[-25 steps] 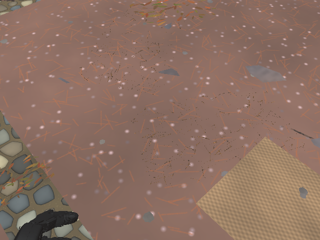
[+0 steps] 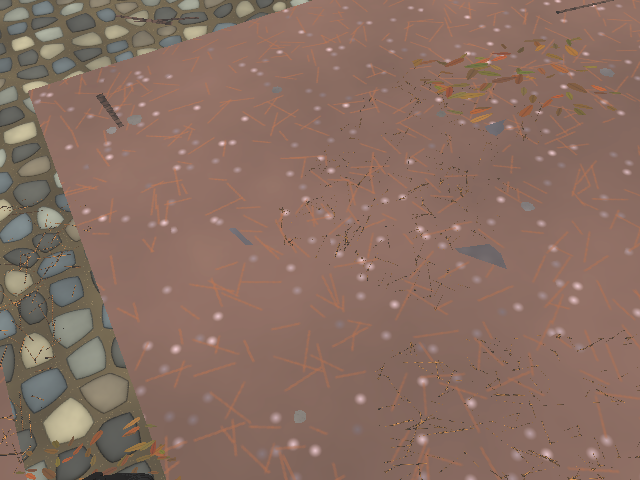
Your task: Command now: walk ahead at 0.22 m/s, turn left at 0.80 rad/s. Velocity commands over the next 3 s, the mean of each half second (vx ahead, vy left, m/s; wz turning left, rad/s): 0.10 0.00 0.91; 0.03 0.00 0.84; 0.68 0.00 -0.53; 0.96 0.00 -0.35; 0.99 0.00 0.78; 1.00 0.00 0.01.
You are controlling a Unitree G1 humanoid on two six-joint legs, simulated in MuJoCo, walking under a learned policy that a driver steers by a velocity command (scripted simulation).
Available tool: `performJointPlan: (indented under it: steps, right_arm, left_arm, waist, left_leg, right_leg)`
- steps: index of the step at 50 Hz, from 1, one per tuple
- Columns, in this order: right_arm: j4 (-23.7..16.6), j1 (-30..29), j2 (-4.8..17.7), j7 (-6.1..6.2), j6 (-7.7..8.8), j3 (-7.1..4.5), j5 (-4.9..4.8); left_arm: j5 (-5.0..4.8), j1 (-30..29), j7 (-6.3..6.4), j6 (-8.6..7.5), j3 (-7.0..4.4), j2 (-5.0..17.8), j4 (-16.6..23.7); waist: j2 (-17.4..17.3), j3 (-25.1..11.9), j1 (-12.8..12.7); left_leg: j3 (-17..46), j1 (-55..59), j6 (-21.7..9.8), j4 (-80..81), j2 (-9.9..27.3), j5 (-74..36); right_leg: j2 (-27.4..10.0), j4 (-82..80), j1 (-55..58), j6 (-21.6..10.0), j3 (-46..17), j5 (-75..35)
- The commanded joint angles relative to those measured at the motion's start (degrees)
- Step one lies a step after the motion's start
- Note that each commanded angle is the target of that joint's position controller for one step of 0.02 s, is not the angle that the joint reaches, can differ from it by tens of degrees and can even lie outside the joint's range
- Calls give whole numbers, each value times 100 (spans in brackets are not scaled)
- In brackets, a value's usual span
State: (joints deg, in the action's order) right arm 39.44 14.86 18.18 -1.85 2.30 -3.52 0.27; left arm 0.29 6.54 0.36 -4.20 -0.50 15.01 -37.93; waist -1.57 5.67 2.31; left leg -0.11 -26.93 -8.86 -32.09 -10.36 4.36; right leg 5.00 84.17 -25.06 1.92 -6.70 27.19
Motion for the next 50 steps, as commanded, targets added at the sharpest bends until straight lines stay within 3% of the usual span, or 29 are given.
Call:
performJointPlan:
  steps: [1,3,5,7,9,13,16,17,18,19,20,21,22,23,26,29,33,37,40,41,42,43,44,45,46,47,48,49,50]
  right_arm:
    - [-851,-475,787,84,51,-227,-94]
    - [-747,-319,759,186,-3,-249,-110]
    - [-675,-127,889,342,-138,-318,-149]
    - [-742,-190,936,475,-317,-361,-230]
    - [-841,-262,906,544,-444,-374,-260]
    - [-977,-262,787,546,-531,-396,-169]
    - [-1160,-547,750,498,-532,-400,-181]
    - [-1212,-657,677,469,-542,-370,-206]
    - [-1155,-259,321,429,-553,-261,-178]
    - [-1229,12,275,399,-536,-228,-166]
    - [-1285,98,866,304,-465,-361,-121]
    - [-1120,-29,1195,269,-468,-458,-169]
    - [-999,-71,1199,283,-529,-481,-195]
    - [-936,-10,1093,315,-598,-451,-182]
    - [-1082,-198,659,294,-603,-285,-209]
    - [-1206,-521,553,295,-555,-238,-211]
    - [-1202,-592,439,243,-548,-206,-161]
    - [-1127,-533,473,153,-631,-259,-170]
    - [-997,-206,473,97,-714,-360,-182]
    - [-841,175,654,152,-710,-467,-166]
    - [-831,553,1400,254,-660,-686,-168]
    - [-1065,237,1873,253,-498,-705,47]
    - [-1091,149,1408,197,-358,-611,153]
    - [-1016,-56,1139,222,-273,-483,131]
    - [-1004,-399,784,268,-259,-370,7]
    - [-992,-635,537,306,-265,-260,-70]
    - [-856,-421,374,333,-240,-182,-90]
    - [-661,-108,302,311,-201,-146,-91]
    - [-602,17,464,288,-153,-176,-63]
  left_arm:
    - [72,577,75,135,-286,957,458]
    - [146,385,154,146,-225,675,499]
    - [96,90,218,164,-182,492,569]
    - [-4,-129,235,208,-196,516,568]
    - [-40,-436,222,216,-230,561,581]
    - [-26,-882,150,68,-306,628,601]
    - [-46,-575,67,-54,-431,797,417]
    - [-66,-328,49,-72,-469,800,298]
    - [-23,-296,62,-33,-501,912,289]
    - [136,-283,100,87,-552,1215,409]
    - [208,-12,103,128,-584,1101,370]
    - [151,-217,139,156,-535,831,493]
    - [97,-396,188,225,-489,662,545]
    - [50,-489,240,290,-461,650,597]
    - [116,-351,332,400,-462,762,500]
    - [145,-54,346,440,-522,865,374]
    - [94,-154,268,447,-628,1057,287]
    - [-18,-235,139,408,-714,1163,196]
    - [-174,-206,65,370,-744,1103,91]
    - [-176,72,34,378,-709,880,-41]
    - [-20,194,-6,396,-652,629,37]
    - [154,-325,50,362,-575,494,533]
    - [81,-720,94,343,-637,814,514]
    - [-49,-660,126,355,-643,834,424]
    - [-42,-371,175,397,-657,836,204]
    - [8,-175,187,437,-649,844,95]
    - [15,116,100,429,-629,806,-35]
    - [-56,333,-16,405,-594,730,-168]
    - [-165,245,-92,388,-577,714,-146]
  waist:
    - [703,-781,-608]
    - [505,-878,-506]
    - [237,-1375,-374]
    - [-93,-1725,-289]
    - [-369,-1649,-162]
    - [-772,-1303,36]
    - [-898,-1290,-126]
    - [-743,-1293,-260]
    - [48,-1562,-52]
    - [1285,-1571,142]
    - [1718,-1796,86]
    - [1247,-1472,-20]
    - [872,-1202,-30]
    - [672,-1052,-25]
    - [811,-789,-159]
    - [978,-1020,-394]
    - [1036,-1187,-386]
    - [1134,-1149,-306]
    - [970,-1201,-57]
    - [544,-1180,36]
    - [-1150,-984,17]
    - [-1983,-1236,-90]
    - [-1146,-1485,270]
    - [-938,-1324,87]
    - [-575,-1311,-108]
    - [-662,-1332,-209]
    - [-738,-1616,-234]
    - [-784,-1655,-161]
    - [-932,-1395,-59]
  left_leg:
    - [3301,923,-994,1782,1714,-333]
    - [2512,645,-792,1390,1284,-2096]
    - [2358,1030,-573,1052,1150,-2833]
    - [2435,1410,-243,880,1071,-2211]
    - [2638,1527,3,871,997,-1212]
    - [3203,1766,35,688,1022,-636]
    - [3530,1718,158,324,944,-665]
    - [3407,1410,299,2,720,45]
    - [2886,700,520,-935,318,2340]
    - [1798,-415,827,-1976,-318,3695]
    - [1490,-863,1103,-3194,150,3471]
    - [1303,-992,1262,-3671,463,2935]
    - [1164,-1068,1332,-3923,610,2472]
    - [984,-1080,1380,-4248,720,2149]
    - [318,-1191,1441,-4116,1021,1657]
    - [210,-1341,1538,-3557,1382,1584]
    - [47,-741,1448,-2627,1608,1473]
    - [-289,111,1174,-1507,1529,1492]
    - [-519,1001,796,-84,1281,1011]
    - [-283,1747,557,489,1145,544]
    - [1564,2762,-20,995,2295,-1659]
    - [3437,2819,-1151,1055,3191,-2094]
    - [2937,2745,-1176,1234,3171,-1737]
    - [2339,2520,-844,1173,2927,-1574]
    - [1815,2403,-489,1040,2642,-1485]
    - [1475,2196,-353,961,2512,-1783]
    - [1228,2203,-282,1125,2319,-765]
    - [1191,2283,-235,1444,2222,1012]
    - [1390,2262,-239,1782,2291,2237]
  right_leg:
    - [-366,-848,-989,80,-319,-223]
    - [-327,-1925,-706,265,-144,-438]
    - [-144,-2717,-674,428,-125,-905]
    - [-68,-3224,-709,479,-250,-1432]
    - [-15,-3673,-769,446,-345,-1689]
    - [38,-4577,-680,318,-513,-1661]
    - [-33,-5724,188,140,-528,-1852]
    - [-220,-6436,878,19,-437,-2547]
    - [-1144,-6507,1969,-419,-1055,-3132]
    - [-2310,-6302,2599,-1265,-2254,-4517]
    - [-2959,-6433,2504,-1833,-3071,-4122]
    - [-2606,-6425,2216,-1738,-2482,-3509]
    - [-2151,-6400,1941,-1445,-1768,-2842]
    - [-1923,-6433,1686,-1277,-1344,-2519]
    - [-1631,-6689,1426,-1301,-445,-2827]
    - [-1898,-6731,2013,-1503,-162,-3068]
    - [-2138,-6742,1975,-1491,352,-3008]
    - [-2312,-6601,1776,-1285,847,-2873]
    - [-2341,-5900,1683,-834,1227,-2577]
    - [-2061,-5173,1149,-477,1517,-2102]
    - [-1365,-3354,-518,106,2026,-41]
    - [-592,-2039,-2008,371,1112,1135]
    - [-661,-1400,-2064,234,518,877]
    - [-759,-1388,-2004,80,441,361]
    - [-904,-1565,-1851,61,428,-61]
    - [-917,-1624,-1548,117,507,-373]
    - [-904,-1584,-1224,135,673,-765]
    - [-924,-1713,-1177,120,792,-1092]
    - [-939,-1929,-1397,78,834,-1320]
